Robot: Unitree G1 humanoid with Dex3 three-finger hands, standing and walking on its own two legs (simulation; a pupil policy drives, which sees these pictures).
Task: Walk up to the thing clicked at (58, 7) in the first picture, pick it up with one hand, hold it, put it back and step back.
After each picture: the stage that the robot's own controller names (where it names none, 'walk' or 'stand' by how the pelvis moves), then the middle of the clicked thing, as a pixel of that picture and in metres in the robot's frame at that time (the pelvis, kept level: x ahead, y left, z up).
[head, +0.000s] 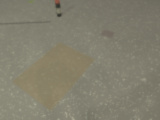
stand; (58, 8) +2.12 +0.36 -0.66
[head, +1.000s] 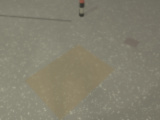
walk; (81, 8) +2.00 +0.11 -0.63
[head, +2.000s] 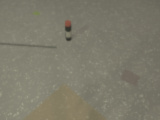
walk; (68, 31) +1.43 +0.17 -0.64
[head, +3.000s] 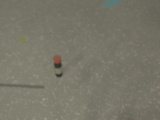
walk; (58, 66) +0.95 +0.22 -0.64
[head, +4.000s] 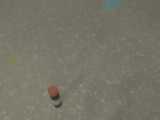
walk; (55, 97) +0.61 +0.23 -0.63
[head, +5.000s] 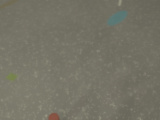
stand; out of the picture +0.43 +0.22 -0.63
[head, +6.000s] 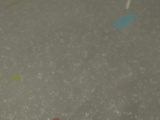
stand; out of the picture +0.40 +0.20 -0.64
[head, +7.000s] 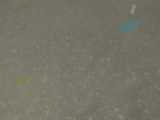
stand; out of the picture +0.40 +0.17 -0.66
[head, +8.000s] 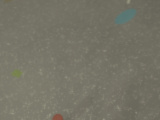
stand; out of the picture +0.41 +0.18 -0.65
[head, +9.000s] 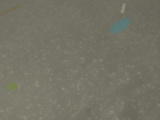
stand; out of the picture +0.36 +0.20 -0.66
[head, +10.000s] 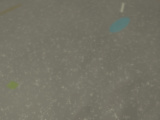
stand; out of the picture +0.37 +0.20 -0.66
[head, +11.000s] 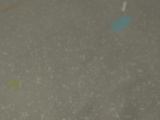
stand; out of the picture +0.37 +0.19 -0.66
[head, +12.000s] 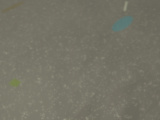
stand; out of the picture +0.37 +0.19 -0.66
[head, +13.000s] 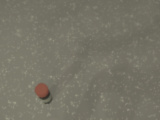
go down; (44, 94) +0.41 +0.20 -0.50
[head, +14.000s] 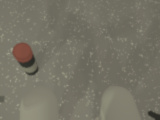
go down; (27, 61) +0.46 +0.25 -0.27
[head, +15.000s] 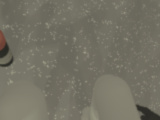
close in; out of the picture +0.44 +0.27 -0.21
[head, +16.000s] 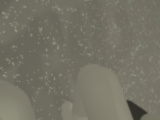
close; out of the picture +0.43 +0.31 -0.15
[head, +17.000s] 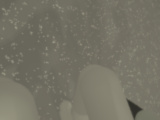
lift; out of the picture +0.40 +0.31 -0.16
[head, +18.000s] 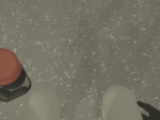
lift; (13, 77) +0.33 +0.23 -0.02
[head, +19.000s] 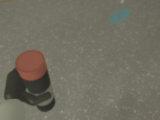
hold; (39, 86) +0.32 +0.15 +0.08
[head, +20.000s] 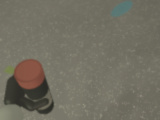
hold; (38, 91) +0.31 +0.16 +0.03
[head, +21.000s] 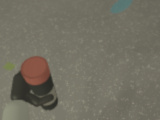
crouch; (43, 87) +0.33 +0.15 +0.02
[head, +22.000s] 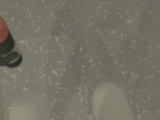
crouch; (3, 46) +0.46 +0.22 -0.05
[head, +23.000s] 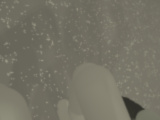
lower; out of the picture +0.41 +0.31 -0.16
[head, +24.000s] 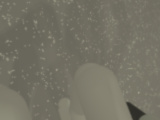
lower; out of the picture +0.42 +0.31 -0.16
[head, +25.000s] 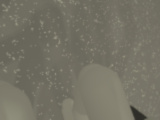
lower; out of the picture +0.40 +0.30 -0.16
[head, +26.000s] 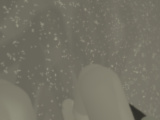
lower; out of the picture +0.39 +0.30 -0.16
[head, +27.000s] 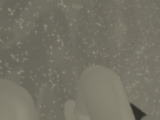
loosen; out of the picture +0.39 +0.28 -0.16
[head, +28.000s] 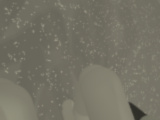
rise; out of the picture +0.39 +0.28 -0.16
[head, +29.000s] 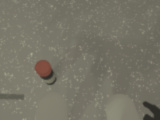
walk; (47, 74) +0.43 +0.21 -0.36
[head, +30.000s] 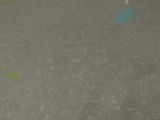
stand; out of the picture +0.36 +0.17 -0.59
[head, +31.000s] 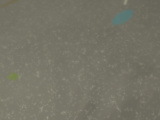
stand; out of the picture +0.36 +0.18 -0.60
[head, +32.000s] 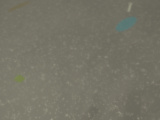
stand; out of the picture +0.37 +0.16 -0.65
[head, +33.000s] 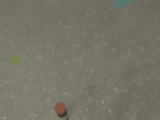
walk; (62, 113) +0.43 +0.16 -0.63
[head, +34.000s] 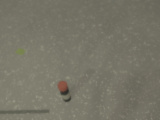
walk; (64, 92) +0.60 +0.21 -0.63
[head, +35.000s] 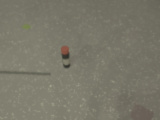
walk; (65, 57) +0.95 +0.14 -0.63
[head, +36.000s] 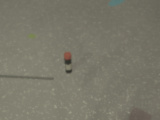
stand; (68, 63) +1.03 +0.16 -0.65
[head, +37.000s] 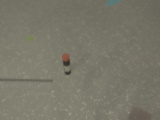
stand; (66, 64) +1.03 +0.17 -0.66
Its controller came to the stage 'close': yes
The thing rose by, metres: 0.67
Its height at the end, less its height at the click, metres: +0.00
